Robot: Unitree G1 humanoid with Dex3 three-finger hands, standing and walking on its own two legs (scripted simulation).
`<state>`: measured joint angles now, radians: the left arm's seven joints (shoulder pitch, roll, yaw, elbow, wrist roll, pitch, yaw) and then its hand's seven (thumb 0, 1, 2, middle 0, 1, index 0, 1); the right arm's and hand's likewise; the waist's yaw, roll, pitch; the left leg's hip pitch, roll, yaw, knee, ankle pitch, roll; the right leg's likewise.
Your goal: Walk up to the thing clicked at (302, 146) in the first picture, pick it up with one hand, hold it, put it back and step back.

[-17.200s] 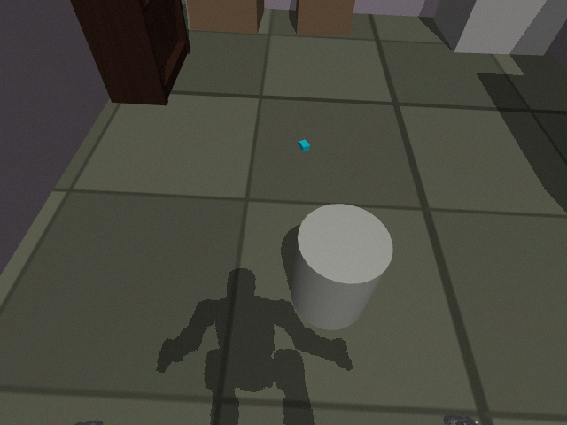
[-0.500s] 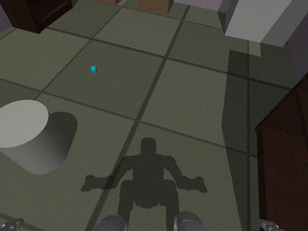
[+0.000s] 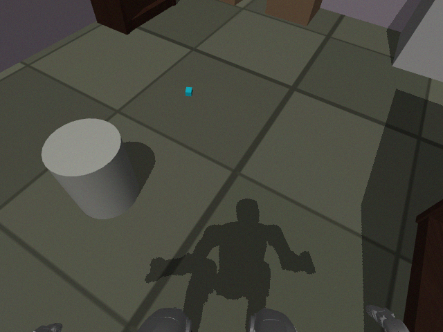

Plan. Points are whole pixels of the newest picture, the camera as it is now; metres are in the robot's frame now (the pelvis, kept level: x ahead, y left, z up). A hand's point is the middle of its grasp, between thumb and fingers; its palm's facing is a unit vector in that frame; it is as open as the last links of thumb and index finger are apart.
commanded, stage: walk up
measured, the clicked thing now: (188, 91) +1.52 +0.22 -0.73
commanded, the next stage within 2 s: stand in 0.90 s
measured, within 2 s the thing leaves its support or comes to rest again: neither
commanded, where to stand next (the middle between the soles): +0.09 -0.04 m, yaw +0 degrees
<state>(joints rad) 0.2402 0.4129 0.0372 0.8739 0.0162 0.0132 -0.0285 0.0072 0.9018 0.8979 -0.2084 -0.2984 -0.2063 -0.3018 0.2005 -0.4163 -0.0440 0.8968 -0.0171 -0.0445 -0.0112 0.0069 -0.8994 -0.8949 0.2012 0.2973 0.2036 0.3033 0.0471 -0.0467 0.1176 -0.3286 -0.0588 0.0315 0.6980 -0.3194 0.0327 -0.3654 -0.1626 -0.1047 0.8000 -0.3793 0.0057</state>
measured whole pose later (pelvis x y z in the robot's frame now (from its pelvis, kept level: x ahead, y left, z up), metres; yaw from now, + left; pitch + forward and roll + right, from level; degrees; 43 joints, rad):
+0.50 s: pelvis +0.01 -0.02 +0.03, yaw +4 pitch -2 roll +0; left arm 0.13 0.37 -0.01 1.06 0.00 -0.01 -0.02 0.01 0.91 0.90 -0.21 -0.30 -0.20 -0.30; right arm 0.10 -0.37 0.01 1.09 0.00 -0.03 0.01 0.01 -0.90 -0.89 0.20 0.30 0.20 0.30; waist 0.01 0.00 0.06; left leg -0.24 -0.02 -0.07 0.51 -0.24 0.00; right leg -0.19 -0.07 -0.08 0.49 -0.25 0.03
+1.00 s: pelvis +0.02 -0.03 +0.04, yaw +4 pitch -2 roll +0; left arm 0.07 0.37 0.01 1.14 0.00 0.00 -0.01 0.01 0.91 0.90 -0.20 -0.30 -0.20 -0.30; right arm 0.06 -0.35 0.01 1.15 -0.01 -0.01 0.01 0.01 -0.90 -0.89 0.20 0.30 0.20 0.30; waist 0.01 -0.01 0.05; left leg -0.15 -0.01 -0.07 0.37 -0.18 -0.01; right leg -0.11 -0.06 -0.09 0.35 -0.20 0.03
